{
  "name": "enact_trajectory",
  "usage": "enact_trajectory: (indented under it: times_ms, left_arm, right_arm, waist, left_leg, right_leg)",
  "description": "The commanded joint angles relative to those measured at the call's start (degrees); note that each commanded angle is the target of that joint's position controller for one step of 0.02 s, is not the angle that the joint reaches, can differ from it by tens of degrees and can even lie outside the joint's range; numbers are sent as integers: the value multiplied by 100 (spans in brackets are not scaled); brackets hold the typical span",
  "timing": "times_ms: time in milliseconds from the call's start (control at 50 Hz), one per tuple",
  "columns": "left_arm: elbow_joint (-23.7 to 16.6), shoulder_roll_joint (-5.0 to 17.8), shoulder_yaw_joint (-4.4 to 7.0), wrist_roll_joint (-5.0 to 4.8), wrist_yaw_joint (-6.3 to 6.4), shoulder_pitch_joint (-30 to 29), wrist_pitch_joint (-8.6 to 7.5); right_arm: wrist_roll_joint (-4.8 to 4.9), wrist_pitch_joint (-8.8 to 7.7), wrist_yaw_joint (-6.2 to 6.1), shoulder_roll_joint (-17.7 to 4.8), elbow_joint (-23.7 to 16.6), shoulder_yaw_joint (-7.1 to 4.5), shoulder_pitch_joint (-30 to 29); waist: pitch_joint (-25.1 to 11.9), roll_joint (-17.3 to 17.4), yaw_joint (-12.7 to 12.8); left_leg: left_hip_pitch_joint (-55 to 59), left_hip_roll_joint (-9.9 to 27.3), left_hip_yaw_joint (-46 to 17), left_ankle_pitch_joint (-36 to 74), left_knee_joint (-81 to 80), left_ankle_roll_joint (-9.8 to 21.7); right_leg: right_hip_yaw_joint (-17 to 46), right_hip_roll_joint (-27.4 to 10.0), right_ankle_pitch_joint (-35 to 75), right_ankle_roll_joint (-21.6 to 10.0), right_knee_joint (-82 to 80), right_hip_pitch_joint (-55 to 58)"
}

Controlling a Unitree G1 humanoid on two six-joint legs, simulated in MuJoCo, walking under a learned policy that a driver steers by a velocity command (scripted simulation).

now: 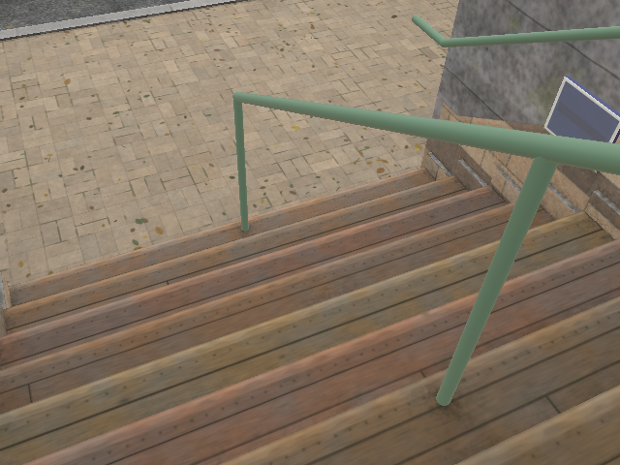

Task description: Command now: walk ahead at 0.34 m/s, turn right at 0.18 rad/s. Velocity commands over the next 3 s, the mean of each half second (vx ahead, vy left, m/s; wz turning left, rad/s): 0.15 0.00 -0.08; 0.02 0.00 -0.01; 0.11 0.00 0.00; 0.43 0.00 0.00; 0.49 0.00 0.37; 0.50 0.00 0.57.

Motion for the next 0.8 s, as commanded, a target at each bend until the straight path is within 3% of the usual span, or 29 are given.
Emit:
enact_trajectory:
  times_ms: [20, 60, 100, 120, 160, 220, 240, 260, 280, 300, 320, 340, 360, 400, 420, 440, 460, 480, 520, 560, 580, 620, 640, 660, 680, 700, 720, 760, 800]
  left_arm:
    - [-56, 151, 33, 11, -68, -311, -160]
    - [-205, 57, -20, 31, 5, -955, -234]
    - [-231, -177, -146, 87, -76, -1097, -348]
    - [-250, -185, -165, -18, -161, -1184, -385]
    - [-342, -166, -198, -190, -187, -1183, -367]
    - [-87, 160, -177, -214, -88, -473, -488]
    - [238, 265, -126, -154, -37, 231, -511]
    - [495, 338, -93, -83, -26, 871, -519]
    - [746, 631, 5, -98, -49, 1599, -446]
    - [773, 846, 0, -37, -105, 2385, -416]
    - [619, 612, -47, -243, -103, 2223, -365]
    - [397, 339, -128, -365, 17, 1876, -317]
    - [346, 272, -148, -339, 208, 1355, -311]
    - [189, 137, -297, -182, 350, 1106, -358]
    - [281, 129, -341, -135, 341, 1126, -416]
    - [216, 93, -393, -184, 330, 1062, -471]
    - [266, 37, -440, -231, 340, 1077, -548]
    - [318, -20, -522, -289, 335, 1216, -564]
    - [309, 112, -550, -251, 324, 1194, -522]
    - [172, 267, -517, -256, 293, 1102, -455]
    - [156, 280, -506, -263, 284, 1102, -397]
    - [89, 327, -485, -184, 315, 1159, -269]
    - [123, 302, -501, -106, 323, 1369, -164]
    - [219, 240, -503, -89, 323, 1682, -137]
    - [270, 160, -512, -129, 300, 1882, -174]
    - [283, 230, -433, -285, 205, 2055, -179]
    - [358, 437, -358, -247, 194, 1817, -135]
    - [387, 175, -356, -196, 146, 1643, -94]
    - [482, 55, -378, -190, 146, 1582, -57]
  right_arm:
    - [27, -160, -130, -418, -193, -19, 202]
    - [-88, -209, -177, -510, -85, -30, 714]
    - [-137, -187, -184, -242, -55, 54, 596]
    - [-76, -161, -121, -282, -82, 44, 364]
    - [-144, -23, -122, -185, 33, 70, 366]
    - [-295, 186, -165, -392, 67, -35, 325]
    - [-315, 255, -159, -442, 126, -43, 360]
    - [-201, 268, -102, -498, 147, -52, 465]
    - [-149, 286, -63, -660, 134, -148, 631]
    - [168, 344, -180, -265, 70, -161, 1071]
    - [294, 386, -265, -634, -85, -147, 926]
    - [126, 437, -223, -745, -146, -156, 472]
    - [-20, 551, -210, -557, -428, -84, -356]
    - [-312, 726, -177, -495, -411, -57, -747]
    - [-301, 740, -168, -230, -395, -2, -832]
    - [-230, 739, -112, -92, -361, 34, -808]
    - [-265, 753, -80, 30, -387, 84, -877]
    - [-286, 776, -37, -148, -413, 44, -911]
    - [-229, 830, -17, -230, -413, 106, -976]
    - [-112, 841, 11, -277, -335, 145, -1029]
    - [-138, 850, 48, -288, -351, 162, -1125]
    - [-156, 803, 46, -357, -373, 179, -1298]
    - [-82, 754, 16, -423, -461, 193, -1435]
    - [-58, 695, -27, -490, -391, 195, -1364]
    - [-93, 616, -46, -666, -332, 161, -1211]
    - [-85, 602, -10, -672, -337, 170, -1544]
    - [-106, 536, 57, -347, -407, 241, -1698]
    - [-109, 441, 79, -612, -400, 178, -1726]
    - [-30, 414, 54, -597, -409, 185, -1761]
  waist:
    - [426, 597, 121]
    - [440, 616, -286]
    - [534, 182, -312]
    - [631, 175, -387]
    - [879, 406, -496]
    - [858, 449, -483]
    - [595, 233, -300]
    - [371, 175, -107]
    - [-224, -111, 93]
    - [-1511, -708, 309]
    - [-2574, -143, 487]
    - [-2122, 190, 440]
    - [-1514, -26, 379]
    - [-492, 631, 69]
    - [-172, 450, -25]
    - [93, 681, -218]
    - [65, 283, -245]
    - [-53, 93, -268]
    - [-272, -545, -308]
    - [-270, -737, -279]
    - [-86, -756, -257]
    - [343, -528, -98]
    - [692, -359, -42]
    - [813, -20, 52]
    - [712, 354, 139]
    - [710, 905, 359]
    - [729, 668, 221]
    - [547, 539, 280]
    - [528, 439, 306]
  left_leg:
    - [304, 1140, -1600, 3057, -644, 230]
    - [1055, 1193, -1795, 3421, -345, 354]
    - [333, 851, -1258, 2818, 73, 339]
    - [-387, 801, -1147, 2528, 100, 264]
    - [-449, 847, -1414, 2886, 325, 313]
    - [90, 856, -1574, 3760, 1501, 338]
    - [84, 727, -1443, 4109, 2158, 305]
    - [-297, 522, -1267, 3978, 3098, 246]
    - [-1215, 170, -912, 1781, 4377, 89]
    - [-3237, -463, -366, -3443, 7003, -294]
    - [-4134, -148, -674, -3750, 7721, -196]
    - [-4428, 243, -797, -2992, 7109, -121]
    - [-4368, 381, -857, -2078, 6849, -173]
    - [-2975, 299, -792, -205, 5708, -329]
    - [-2645, 247, -960, 346, 5477, -376]
    - [-1984, 366, -1034, 1186, 4183, -439]
    - [-1715, 298, -972, 1618, 3554, -536]
    - [-1554, 313, -956, 1621, 2806, -572]
    - [-729, 279, -716, 1522, 1702, -624]
    - [215, 151, -379, 1929, 1448, -644]
    - [382, 194, -352, 1672, 1225, -618]
    - [458, 224, -315, 969, 538, -531]
    - [131, 336, -452, 181, -919, -409]
    - [490, 414, -618, 674, -1477, -368]
    - [942, 785, -1044, 1284, -1601, -304]
    - [230, 958, -1421, 1267, -1596, -77]
    - [-394, 964, -1460, 829, -1899, -54]
    - [-641, 916, -1346, 972, -2068, -169]
    - [-743, 864, -1294, 875, -2170, -267]
  right_leg:
    - [102, 42, 1209, -27, -1170, -281]
    - [0, 4, 814, 80, -1449, -888]
    - [-469, -88, 2029, 221, -2990, 307]
    - [-786, -133, 2382, 280, -3264, 1266]
    - [-814, -330, 1794, 314, -3699, 1748]
    - [-821, -603, 1588, 100, -4802, 2204]
    - [-1147, -424, 1695, 55, -5099, 2868]
    - [-1278, -527, 2170, 35, -5530, 3896]
    - [-762, -1128, 3481, 40, -5022, 5428]
    - [304, -2696, 7658, -972, -2460, 8081]
    - [826, -3100, 6761, -1602, -2140, 8685]
    - [635, -2882, 4303, -1636, -2664, 7756]
    - [927, -2801, 2051, -1842, -3426, 6400]
    - [743, -2340, 249, -1594, -4285, 3424]
    - [579, -2084, 430, -1422, -4227, 2538]
    - [216, -1791, 185, -1236, -4452, 1693]
    - [188, -1628, 77, -1153, -4361, 1538]
    - [137, -1532, 35, -999, -4309, 1751]
    - [-137, -1317, 204, -590, -4278, 1813]
    - [-273, -1117, -957, -312, -4472, 1270]
    - [-188, -1117, -1876, -311, -4602, 1006]
    - [180, -1179, -2873, -393, -4702, 941]
    - [507, -1294, -2946, -363, -4749, 1509]
    - [781, -1339, -2680, -227, -4642, 1558]
    - [701, -1212, -2373, -9, -4265, 1491]
    - [59, -784, -2408, 166, -4445, 1992]
    - [-112, -658, -2325, 257, -4280, 2693]
    - [-216, -676, -2079, 225, -4024, 3375]
    - [-219, -727, -2026, 217, -4015, 3510]
Next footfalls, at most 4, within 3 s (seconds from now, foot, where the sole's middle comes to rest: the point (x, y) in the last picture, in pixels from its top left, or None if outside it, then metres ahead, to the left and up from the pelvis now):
0.28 right None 0.30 -0.07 -0.91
0.66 left None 0.26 0.12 -0.91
2.00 left None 0.60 0.10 -1.08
2.54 right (314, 388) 0.98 -0.07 -1.24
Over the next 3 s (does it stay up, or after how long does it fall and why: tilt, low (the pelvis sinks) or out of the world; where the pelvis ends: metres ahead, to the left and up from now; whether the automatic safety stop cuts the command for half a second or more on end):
stays up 1.02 0.03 -0.53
